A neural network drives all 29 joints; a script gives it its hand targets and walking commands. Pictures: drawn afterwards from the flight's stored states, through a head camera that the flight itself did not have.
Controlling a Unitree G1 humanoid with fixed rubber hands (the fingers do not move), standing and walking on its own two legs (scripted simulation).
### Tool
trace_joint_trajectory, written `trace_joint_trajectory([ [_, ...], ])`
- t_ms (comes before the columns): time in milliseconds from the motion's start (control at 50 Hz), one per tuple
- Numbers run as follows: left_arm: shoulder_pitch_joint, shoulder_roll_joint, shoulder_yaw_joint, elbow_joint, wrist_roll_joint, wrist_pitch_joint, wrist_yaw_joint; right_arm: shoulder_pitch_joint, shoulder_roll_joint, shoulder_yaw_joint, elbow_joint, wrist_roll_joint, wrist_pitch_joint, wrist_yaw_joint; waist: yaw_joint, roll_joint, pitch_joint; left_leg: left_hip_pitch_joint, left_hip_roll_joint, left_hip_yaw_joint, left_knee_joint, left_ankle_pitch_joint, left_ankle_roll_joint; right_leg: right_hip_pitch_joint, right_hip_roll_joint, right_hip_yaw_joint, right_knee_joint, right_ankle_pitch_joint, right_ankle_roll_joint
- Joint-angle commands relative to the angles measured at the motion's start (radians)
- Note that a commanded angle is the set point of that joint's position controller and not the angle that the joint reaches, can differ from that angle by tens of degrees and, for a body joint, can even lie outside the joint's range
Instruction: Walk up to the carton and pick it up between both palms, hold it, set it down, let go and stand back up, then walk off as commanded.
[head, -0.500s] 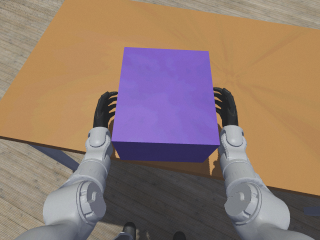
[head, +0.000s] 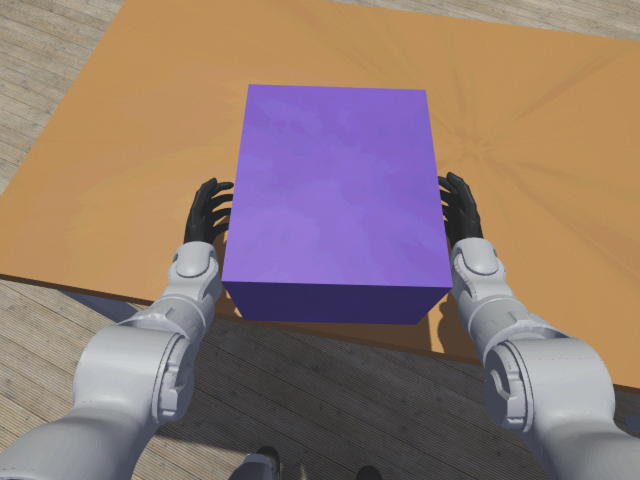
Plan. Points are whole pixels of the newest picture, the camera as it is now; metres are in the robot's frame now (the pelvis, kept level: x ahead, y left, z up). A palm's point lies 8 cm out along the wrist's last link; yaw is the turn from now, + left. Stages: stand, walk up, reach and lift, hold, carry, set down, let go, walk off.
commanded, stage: set down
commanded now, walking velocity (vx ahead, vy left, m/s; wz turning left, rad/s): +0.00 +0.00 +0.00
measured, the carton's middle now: (333, 206) +0.47 +0.04 -0.01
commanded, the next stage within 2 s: none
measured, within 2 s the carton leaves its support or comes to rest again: neither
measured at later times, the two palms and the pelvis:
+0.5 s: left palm (172, 256) +0.37 +0.24 -0.03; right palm (528, 255) +0.43 -0.22 -0.01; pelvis -0.02 -0.01 -0.02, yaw +1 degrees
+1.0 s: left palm (160, 301) +0.31 +0.24 -0.02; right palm (539, 292) +0.37 -0.21 +0.02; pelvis -0.05 -0.02 -0.01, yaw +2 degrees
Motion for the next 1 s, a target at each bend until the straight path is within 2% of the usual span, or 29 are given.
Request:
trace_joint_trajectory([
  [0, -0.436, 0.187, -0.056, -0.106, -0.078, -0.101, -0.013, -0.492, -0.273, 0.104, -0.116, 0.128, -0.116, -0.006, 0.008, -0.001, -0.893, 0.584, -0.05, 0.078, 0.166, 0.832, -0.079, 0.276, 0.06, -0.066, 0.092, 0.51, -0.005],
  [60, -0.433, 0.21, -0.084, -0.078, -0.119, -0.097, -0.037, -0.484, -0.319, 0.161, -0.036, 0.194, -0.122, -0.005, -0.009, -0.015, -0.823, 0.552, -0.057, 0.08, 0.171, 0.733, -0.075, 0.242, 0.062, -0.07, 0.107, 0.459, 0.0],
  [120, -0.411, 0.234, -0.125, -0.123, -0.172, -0.102, -0.061, -0.461, -0.34, 0.218, -0.014, 0.265, -0.13, 0.005, -0.01, -0.008, -0.8, 0.532, -0.068, 0.085, 0.161, 0.64, -0.068, 0.21, 0.062, -0.078, 0.117, 0.4, 0.003],
  [180, -0.389, 0.242, -0.157, -0.147, -0.21, -0.101, -0.08, -0.465, -0.341, 0.275, -0.024, 0.332, -0.132, 0.026, 0.003, -0.025, -0.784, 0.526, -0.074, 0.081, 0.169, 0.654, -0.059, 0.192, 0.06, -0.077, 0.14, 0.416, 0.006],
  [220, -0.371, 0.245, -0.168, -0.168, -0.213, -0.099, -0.093, -0.46, -0.342, 0.307, -0.03, 0.366, -0.137, 0.043, 0.011, -0.017, -0.786, 0.544, -0.075, 0.073, 0.181, 0.71, -0.062, 0.184, 0.057, -0.074, 0.155, 0.464, 0.011],
  [300, -0.381, 0.254, -0.193, -0.203, -0.224, -0.093, -0.106, -0.464, -0.358, 0.325, -0.049, 0.404, -0.137, 0.069, 0.004, 0.001, -0.788, 0.546, -0.077, 0.066, 0.188, 0.686, -0.055, 0.152, 0.053, -0.075, 0.163, 0.457, 0.019],
  [340, -0.377, 0.265, -0.201, -0.253, -0.235, -0.094, -0.105, -0.446, -0.36, 0.325, -0.082, 0.412, -0.135, 0.079, 0.0, -0.005, -0.813, 0.53, -0.082, 0.069, 0.181, 0.615, -0.043, 0.153, 0.05, -0.076, 0.161, 0.43, 0.019],
  [400, -0.321, 0.285, -0.175, -0.323, -0.231, -0.092, -0.101, -0.388, -0.368, 0.32, -0.153, 0.413, -0.136, 0.084, 0.004, -0.021, -0.862, 0.521, -0.091, 0.077, 0.165, 0.564, -0.03, 0.209, 0.05, -0.07, 0.166, 0.462, 0.025],
  [480, -0.263, 0.292, -0.134, -0.287, -0.204, -0.062, -0.114, -0.38, -0.384, 0.315, -0.178, 0.408, -0.117, 0.081, -0.006, -0.077, -0.792, 0.462, -0.098, 0.079, 0.136, 0.484, -0.013, 0.299, 0.043, -0.054, 0.176, 0.522, 0.042],
  [540, -0.201, 0.289, -0.115, -0.355, -0.19, -0.054, -0.115, -0.32, -0.379, 0.303, -0.243, 0.395, -0.122, 0.069, -0.013, -0.091, -0.782, 0.436, -0.107, 0.081, 0.114, 0.431, -0.006, 0.362, 0.038, -0.049, 0.172, 0.507, 0.048],
  [600, -0.203, 0.295, -0.115, -0.397, -0.195, -0.051, -0.105, -0.311, -0.372, 0.278, -0.295, 0.377, -0.112, 0.061, -0.025, -0.097, -0.772, 0.428, -0.108, 0.082, 0.097, 0.37, -0.002, 0.366, 0.041, -0.051, 0.156, 0.412, 0.044],
  [660, -0.172, 0.288, -0.118, -0.404, -0.199, -0.038, -0.09, -0.284, -0.374, 0.266, -0.307, 0.362, -0.085, 0.063, -0.027, -0.102, -0.681, 0.441, -0.1, 0.081, 0.072, 0.289, 0.006, 0.336, 0.043, -0.053, 0.13, 0.258, 0.032],
  [700, -0.171, 0.283, -0.13, -0.388, -0.205, -0.031, -0.081, -0.281, -0.364, 0.261, -0.297, 0.354, -0.061, 0.068, -0.02, -0.095, -0.597, 0.442, -0.096, 0.082, 0.058, 0.213, 0.008, 0.29, 0.041, -0.053, 0.116, 0.117, 0.022],
  [720, -0.193, 0.279, -0.148, -0.383, -0.212, -0.027, -0.075, -0.286, -0.361, 0.253, -0.286, 0.348, -0.05, 0.072, -0.031, -0.087, -0.563, 0.436, -0.094, 0.078, 0.052, 0.156, 0.008, 0.266, 0.038, -0.053, 0.107, 0.045, 0.016],
  [760, -0.224, 0.275, -0.175, -0.357, -0.226, -0.021, -0.065, -0.3, -0.345, 0.255, -0.275, 0.347, -0.023, 0.08, -0.029, -0.077, -0.488, 0.409, -0.093, 0.077, 0.036, 0.052, 0.014, 0.226, 0.029, -0.044, 0.097, -0.079, 0.006],
  [820, -0.239, 0.253, -0.217, -0.348, -0.249, -0.019, -0.05, -0.297, -0.321, 0.264, -0.267, 0.355, 0.003, 0.095, -0.017, -0.048, -0.423, 0.394, -0.095, 0.067, 0.026, -0.046, 0.013, 0.186, 0.017, -0.034, 0.1, -0.179, -0.007],
  [900, -0.233, 0.228, -0.254, -0.394, -0.254, -0.018, -0.038, -0.262, -0.323, 0.269, -0.266, 0.371, 0.011, 0.109, -0.023, 0.018, -0.455, 0.459, -0.097, 0.052, 0.032, -0.021, -0.001, 0.163, 0.017, -0.038, 0.106, -0.14, -0.017],
  [980, -0.123, 0.227, -0.222, -0.467, -0.215, -0.005, -0.038, -0.175, -0.351, 0.265, -0.26, 0.388, -0.008, 0.11, -0.027, 0.069, -0.483, 0.565, -0.096, 0.043, 0.042, 0.136, -0.026, 0.212, 0.028, -0.049, 0.093, -0.004, -0.019],
])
